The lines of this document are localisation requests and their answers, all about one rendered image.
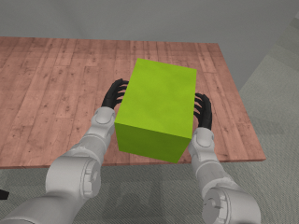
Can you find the right robot upper arm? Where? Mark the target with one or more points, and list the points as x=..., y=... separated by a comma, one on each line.
x=229, y=206

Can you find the robot right hand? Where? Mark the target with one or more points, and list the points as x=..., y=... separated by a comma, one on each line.
x=205, y=116

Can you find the left robot upper arm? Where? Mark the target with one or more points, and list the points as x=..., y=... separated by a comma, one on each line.
x=71, y=182

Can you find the robot right forearm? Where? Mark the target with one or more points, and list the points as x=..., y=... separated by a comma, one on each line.
x=205, y=164

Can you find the robot left hand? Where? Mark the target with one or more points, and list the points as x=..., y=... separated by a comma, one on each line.
x=113, y=93

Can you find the robot left forearm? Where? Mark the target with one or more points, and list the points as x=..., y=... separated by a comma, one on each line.
x=94, y=143

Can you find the carton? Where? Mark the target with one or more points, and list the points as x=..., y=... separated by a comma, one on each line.
x=155, y=117

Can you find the table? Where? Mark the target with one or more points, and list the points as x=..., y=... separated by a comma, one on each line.
x=50, y=89

